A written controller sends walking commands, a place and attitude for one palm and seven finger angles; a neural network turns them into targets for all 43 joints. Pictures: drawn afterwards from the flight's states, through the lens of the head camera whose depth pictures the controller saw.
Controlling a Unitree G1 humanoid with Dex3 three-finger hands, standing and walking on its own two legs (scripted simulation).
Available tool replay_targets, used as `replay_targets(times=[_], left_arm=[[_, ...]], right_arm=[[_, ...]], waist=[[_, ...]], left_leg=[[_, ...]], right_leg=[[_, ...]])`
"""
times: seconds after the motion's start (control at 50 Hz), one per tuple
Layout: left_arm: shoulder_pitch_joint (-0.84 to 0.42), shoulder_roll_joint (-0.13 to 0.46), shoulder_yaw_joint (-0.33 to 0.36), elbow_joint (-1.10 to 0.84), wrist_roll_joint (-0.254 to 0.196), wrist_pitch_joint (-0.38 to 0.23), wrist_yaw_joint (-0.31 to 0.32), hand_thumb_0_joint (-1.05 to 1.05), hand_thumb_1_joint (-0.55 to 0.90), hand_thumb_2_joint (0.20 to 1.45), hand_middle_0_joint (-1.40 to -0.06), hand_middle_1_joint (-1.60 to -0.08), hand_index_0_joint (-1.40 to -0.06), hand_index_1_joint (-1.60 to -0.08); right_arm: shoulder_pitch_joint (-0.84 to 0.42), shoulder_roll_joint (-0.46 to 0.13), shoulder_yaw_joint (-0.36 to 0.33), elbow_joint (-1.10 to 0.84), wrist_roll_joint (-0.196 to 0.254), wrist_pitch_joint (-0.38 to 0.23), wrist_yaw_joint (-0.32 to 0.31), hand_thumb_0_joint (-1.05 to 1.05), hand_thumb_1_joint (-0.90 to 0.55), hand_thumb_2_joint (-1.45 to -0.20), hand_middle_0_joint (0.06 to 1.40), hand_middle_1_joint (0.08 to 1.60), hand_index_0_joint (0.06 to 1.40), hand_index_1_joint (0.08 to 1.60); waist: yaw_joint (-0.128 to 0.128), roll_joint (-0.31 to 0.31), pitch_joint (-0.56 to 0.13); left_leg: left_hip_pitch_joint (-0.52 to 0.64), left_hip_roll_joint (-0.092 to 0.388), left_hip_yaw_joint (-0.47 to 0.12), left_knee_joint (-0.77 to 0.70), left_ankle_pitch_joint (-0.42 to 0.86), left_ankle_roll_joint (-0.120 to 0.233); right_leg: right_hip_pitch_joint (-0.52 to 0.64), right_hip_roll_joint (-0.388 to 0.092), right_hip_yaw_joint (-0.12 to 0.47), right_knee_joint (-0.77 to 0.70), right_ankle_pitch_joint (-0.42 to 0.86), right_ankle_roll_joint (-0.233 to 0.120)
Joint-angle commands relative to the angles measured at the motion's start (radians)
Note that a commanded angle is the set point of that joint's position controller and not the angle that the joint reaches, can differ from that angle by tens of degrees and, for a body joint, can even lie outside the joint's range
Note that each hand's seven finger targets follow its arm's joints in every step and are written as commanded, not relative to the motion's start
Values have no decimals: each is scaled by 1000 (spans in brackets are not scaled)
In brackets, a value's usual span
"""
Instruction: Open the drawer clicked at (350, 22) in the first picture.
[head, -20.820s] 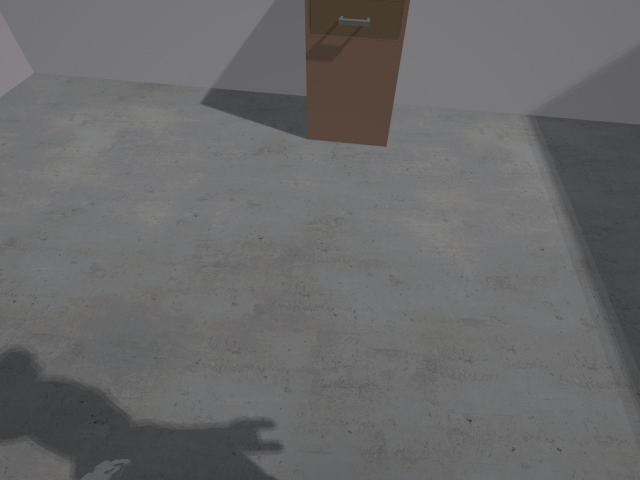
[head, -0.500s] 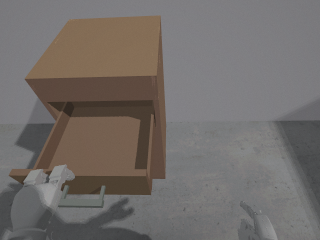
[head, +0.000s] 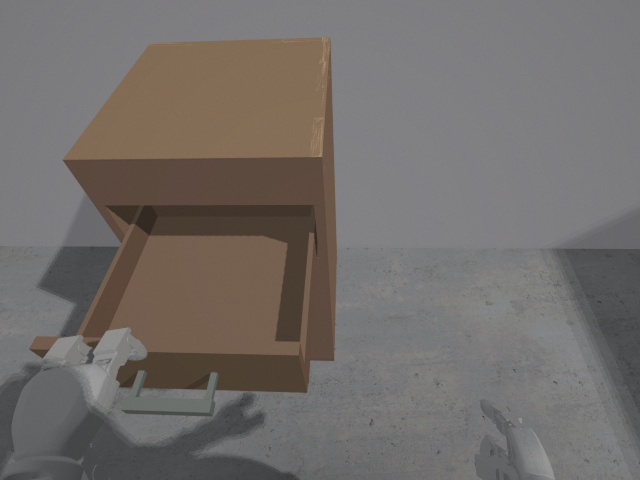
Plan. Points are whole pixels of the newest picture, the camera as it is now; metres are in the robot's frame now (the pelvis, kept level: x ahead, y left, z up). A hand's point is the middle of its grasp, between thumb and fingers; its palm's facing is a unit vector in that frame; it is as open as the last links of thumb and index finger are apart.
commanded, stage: draw the hand back to the body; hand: left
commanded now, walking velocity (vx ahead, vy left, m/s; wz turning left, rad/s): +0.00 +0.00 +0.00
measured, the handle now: (172, 392) +0.25 +0.26 -0.11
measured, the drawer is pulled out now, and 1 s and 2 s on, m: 0.29 0.29 0.29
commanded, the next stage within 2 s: step back with the hand held close in 1.56 s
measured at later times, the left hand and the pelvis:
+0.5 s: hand (71, 404) +0.17 +0.27 +0.08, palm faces +0.02 -0.07 -1.00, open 13.8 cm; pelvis +0.00 +0.01 +0.01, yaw +0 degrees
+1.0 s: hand (78, 352) +0.19 +0.23 +0.16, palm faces +0.38 -0.82 -0.42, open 11.8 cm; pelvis +0.02 -0.01 +0.03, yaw +1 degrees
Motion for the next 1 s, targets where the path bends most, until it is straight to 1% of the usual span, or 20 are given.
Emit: replay_targets(times=[0.0, 0.08, 0.1, 0.18, 0.24, 0.38, 0.4, 0.48, 0.54, 0.56, 0.58, 0.6, 0.62, 0.64, 0.66, 0.7, 0.76, 0.84, 0.9, 0.98], left_arm=[[-47, 198, 139, -240, -7, -25, 48, 0, -500, 300, -300, -1200, -300, -1200], [-22, 225, 172, -264, -9, -9, 50, 0, -500, 300, -300, -1200, -300, -1200], [-14, 177, 124, -270, -14, 1, 46, 0, -500, 300, -300, -1200, -300, -1200], [17, 211, 152, -285, -27, 41, 24, 0, -500, 300, -300, -1200, -300, -1200], [18, 190, 123, -308, -40, 56, 0, 0, -500, 300, -300, -1200, -300, -1200], [20, 259, 184, -363, -53, 35, -40, 0, -500, 300, -300, -1200, -300, -1200], [39, 219, 154, -363, -63, 34, -43, 0, -500, 300, -300, -1200, -300, -1200], [48, 267, 210, -394, -71, 20, -53, 0, -500, 300, -300, -1200, -300, -1200], [51, 240, 185, -397, -86, 23, -62, 0, -500, 300, -300, -1200, -300, -1200], [-24, -106, 118, -384, -796, 26, -111, 0, -465, 315, -298, -1178, -298, -1178], [13, -19, 154, -308, -827, 8, -121, 0, -430, 330, -295, -1155, -295, -1155], [10, -5, 163, -400, -902, -5, -129, 0, -395, 345, -292, -1133, -292, -1133], [-58, 44, 200, -423, -909, -27, -130, 0, -360, 360, -290, -1110, -290, -1110], [-52, 28, 188, -457, -934, -33, -133, 0, -325, 375, -287, -1087, -287, -1087], [-66, 53, 209, -475, -941, -39, -131, 0, -290, 390, -285, -1065, -285, -1065], [-41, 15, 185, -488, -956, -47, -140, 0, -220, 420, -280, -1020, -280, -1020], [-35, 45, 234, -492, -962, -49, -148, 0, -115, 465, -273, -952, -273, -952], [5, 15, 241, -480, -982, -54, -172, 0, 25, 525, -262, -863, -262, -863], [21, 7, 247, -486, -992, -55, -184, 0, 130, 570, -255, -795, -255, -795], [16, 27, 276, -493, -988, -56, -190, 0, 270, 630, -245, -705, -245, -705]], right_arm=[[-100, -95, -45, -160, -5, -50, -10, 0, -900, -900, 200, 300, 200, 300], [-99, -100, -40, -165, -7, -47, -1, 0, -900, -900, 200, 300, 200, 300], [-107, -94, -45, -168, -1, -47, -2, 0, -900, -900, 200, 300, 200, 300], [-110, -101, -35, -175, 5, -42, 3, 0, -900, -900, 200, 300, 200, 300], [-118, -98, -35, -185, 11, -45, -3, 0, -900, -900, 200, 300, 200, 300], [-115, -101, -22, -186, 9, -50, -10, 0, -900, -900, 200, 300, 200, 300], [-119, -95, -28, -185, 13, -52, -11, 0, -900, -900, 200, 300, 200, 300], [-116, -104, -25, -182, 10, -47, -11, 0, -900, -900, 200, 300, 200, 300], [-124, -100, -30, -185, 17, -49, -13, 0, -900, -900, 200, 300, 200, 300], [-35, -45, -14, -212, 54, -119, -43, 0, -900, -900, 200, 300, 200, 300], [-36, -70, -2, -184, 53, -158, -64, 0, -900, -900, 200, 300, 200, 300], [-63, -65, 5, -196, 50, -171, -90, 0, -900, -900, 200, 300, 200, 300], [-62, -84, 12, -184, 43, -189, -106, 0, -900, -900, 200, 300, 200, 300], [-76, -70, 13, -181, 41, -209, -118, 0, -900, -900, 200, 300, 200, 300], [-80, -75, 16, -162, 39, -226, -126, 0, -900, -900, 200, 300, 200, 300], [-79, -62, 23, -145, 35, -253, -122, 0, -900, -900, 200, 300, 200, 300], [-95, -59, 25, -115, 34, -271, -114, 0, -900, -900, 200, 300, 200, 300], [-107, -49, 22, -108, 33, -268, -100, 0, -900, -900, 200, 300, 200, 300], [-116, -53, 14, -105, 33, -261, -94, 0, -900, -900, 200, 300, 200, 300], [-121, -63, 5, -87, 25, -254, -90, 0, -900, -900, 200, 300, 200, 300]], waist=[[-10, 17, -134], [4, 9, -160], [-6, 12, -123], [11, -20, -153], [4, -32, -100], [25, -16, -107], [10, -29, -76], [27, -11, -112], [13, -8, -57], [-67, 20, -16], [-43, -7, -4], [-34, -79, 2], [-28, -113, -35], [-32, -109, -15], [-24, -39, 0], [-23, -25, 34], [-6, 25, 80], [-8, 20, 69], [-11, -46, 44], [-7, -18, 24]], left_leg=[[162, -22, -5, -90, 282, 32], [175, -20, -12, -99, 315, 27], [170, -14, -11, -102, 302, 27], [182, -13, -12, -124, 326, 26], [177, -7, -13, -146, 297, 29], [225, -17, -11, -168, 319, 31], [224, -11, -7, -167, 317, 32], [258, -17, -7, -173, 357, 30], [253, -10, -8, -188, 340, 29], [399, 15, -33, -243, 307, 42], [421, 17, -35, -263, 288, 39], [396, 17, -38, -289, 316, 34], [413, 4, -28, -300, 335, 37], [410, 11, -26, -311, 354, 34], [411, 4, -20, -323, 363, 29], [418, 5, -25, -347, 404, 22], [404, 1, -23, -375, 415, 11], [431, 3, -11, -393, 427, 10], [447, 6, -9, -396, 451, 15], [480, -4, 8, -392, 483, 18]], right_leg=[[26, 9, -11, -118, 316, -30], [31, 10, -20, -118, 317, -30], [26, 11, -21, -121, 311, -30], [66, 7, -23, -132, 336, -25], [73, 4, -27, -151, 305, -22], [111, 0, -14, -193, 323, -20], [108, -2, -14, -197, 333, -18], [132, -3, -9, -212, 370, -17], [124, -5, -17, -226, 340, -13], [214, -6, -48, -249, 276, -22], [207, 1, -50, -270, 237, -20], [254, -12, -57, -284, 275, -13], [275, -18, -55, -302, 318, -7], [297, -29, -55, -309, 340, -3], [313, -36, -47, -325, 346, -7], [327, -39, -53, -341, 377, -9], [355, -37, -49, -379, 386, -18], [377, -34, -45, -399, 421, -13], [398, -29, -46, -410, 459, -7], [393, -24, -42, -439, 508, -2]])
